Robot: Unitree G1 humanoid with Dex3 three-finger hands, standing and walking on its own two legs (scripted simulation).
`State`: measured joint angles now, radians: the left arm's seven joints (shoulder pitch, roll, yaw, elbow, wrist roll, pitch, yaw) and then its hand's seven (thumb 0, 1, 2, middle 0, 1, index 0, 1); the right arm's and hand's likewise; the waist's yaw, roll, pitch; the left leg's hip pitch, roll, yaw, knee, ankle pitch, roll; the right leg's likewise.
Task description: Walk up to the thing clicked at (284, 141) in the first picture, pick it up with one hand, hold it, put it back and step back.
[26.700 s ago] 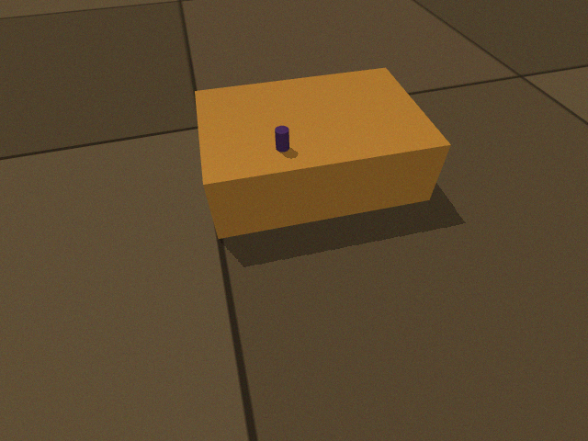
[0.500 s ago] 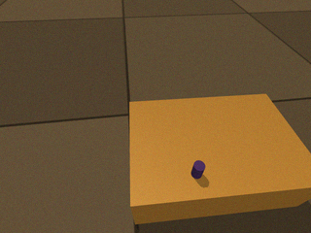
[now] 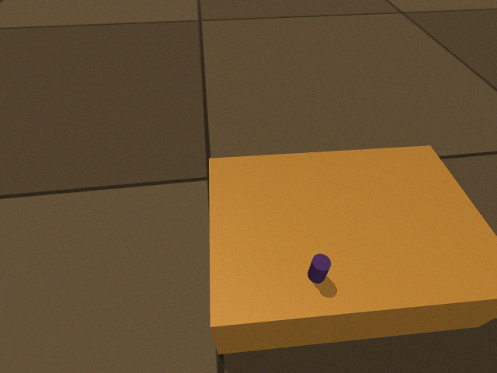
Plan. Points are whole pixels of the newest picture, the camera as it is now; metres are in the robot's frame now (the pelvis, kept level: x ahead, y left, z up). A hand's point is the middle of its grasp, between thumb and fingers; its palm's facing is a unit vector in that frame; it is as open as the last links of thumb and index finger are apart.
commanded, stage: stand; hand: right
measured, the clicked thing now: (318, 268) +0.48 -0.20 -0.41
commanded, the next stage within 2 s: step back in 1.56 s
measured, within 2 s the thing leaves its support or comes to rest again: neither
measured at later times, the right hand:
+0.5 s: hand out of the picture +0.10 -0.26 -0.15, palm faces -0.01 +0.94 -0.35, open 7.4 cm
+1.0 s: hand out of the picture +0.09 -0.26 -0.15, palm faces -0.02 +0.94 -0.35, open 7.4 cm
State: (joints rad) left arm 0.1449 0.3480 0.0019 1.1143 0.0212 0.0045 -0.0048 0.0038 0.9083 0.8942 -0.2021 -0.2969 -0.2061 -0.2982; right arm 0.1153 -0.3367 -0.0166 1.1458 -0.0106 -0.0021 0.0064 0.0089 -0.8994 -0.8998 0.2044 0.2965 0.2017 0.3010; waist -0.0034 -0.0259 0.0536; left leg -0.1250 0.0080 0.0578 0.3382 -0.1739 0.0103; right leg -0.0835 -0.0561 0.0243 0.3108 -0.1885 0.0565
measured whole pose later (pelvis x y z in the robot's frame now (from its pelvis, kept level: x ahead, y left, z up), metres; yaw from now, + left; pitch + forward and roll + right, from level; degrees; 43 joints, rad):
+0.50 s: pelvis +0.01 -0.01 +0.00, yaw +1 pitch -2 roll +0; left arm 0.12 0.35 0.00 1.10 0.02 0.00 0.00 0.00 0.91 0.89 -0.20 -0.30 -0.21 -0.30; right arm 0.10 -0.34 -0.01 1.13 -0.01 -0.01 0.00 0.01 -0.90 -0.90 0.20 0.30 0.20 0.30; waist 0.00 -0.02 0.05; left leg -0.11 0.01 0.05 0.33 -0.19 0.00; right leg -0.06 -0.05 0.01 0.31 -0.21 0.05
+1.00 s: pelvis +0.01 -0.01 +0.00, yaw +1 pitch -3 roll +0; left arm 0.13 0.35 0.01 1.10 0.02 0.00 0.00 0.00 0.91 0.89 -0.20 -0.30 -0.21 -0.30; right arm 0.11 -0.34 -0.01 1.13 -0.01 -0.01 0.00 0.01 -0.90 -0.90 0.20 0.30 0.20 0.30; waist 0.00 -0.02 0.06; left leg -0.10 0.02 0.04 0.33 -0.18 -0.01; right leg -0.05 -0.04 0.01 0.30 -0.20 0.04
